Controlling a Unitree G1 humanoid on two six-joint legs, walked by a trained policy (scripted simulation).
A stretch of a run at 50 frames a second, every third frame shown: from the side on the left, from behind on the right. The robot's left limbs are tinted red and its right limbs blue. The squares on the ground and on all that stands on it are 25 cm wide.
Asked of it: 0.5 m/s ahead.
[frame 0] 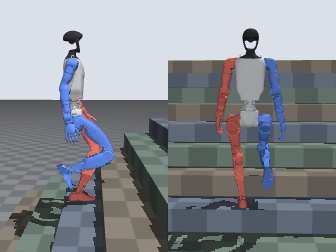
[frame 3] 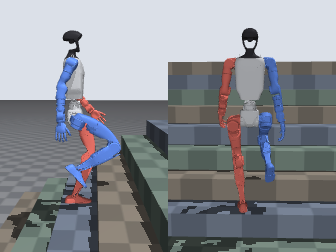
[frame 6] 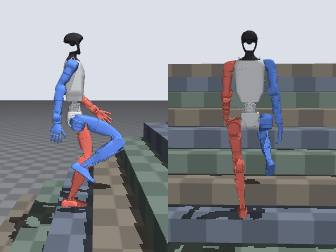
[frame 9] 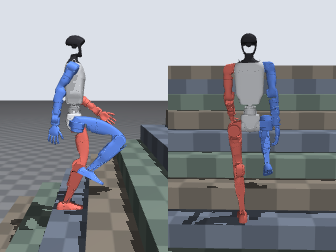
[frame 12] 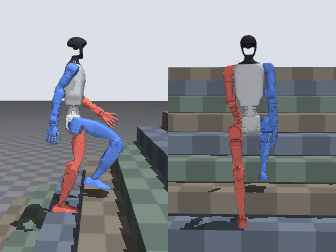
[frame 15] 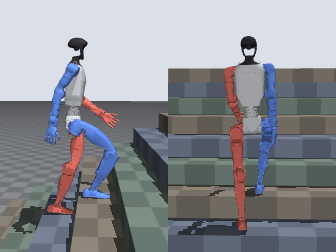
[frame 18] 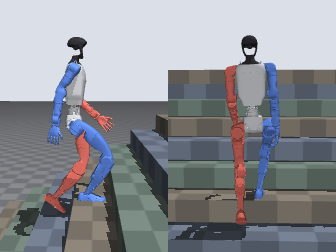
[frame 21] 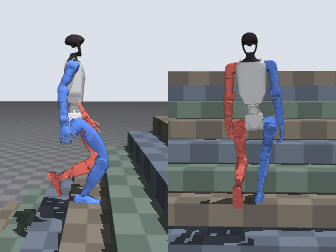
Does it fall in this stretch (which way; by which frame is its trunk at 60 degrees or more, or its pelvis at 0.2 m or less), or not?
no
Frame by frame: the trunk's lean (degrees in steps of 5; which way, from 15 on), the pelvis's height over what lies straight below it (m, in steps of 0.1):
0: 0, 0.7
3: 0, 0.8
6: 0, 0.8
9: 0, 0.8
12: 5, 0.8
15: 5, 0.8
18: 5, 0.6
21: 5, 0.7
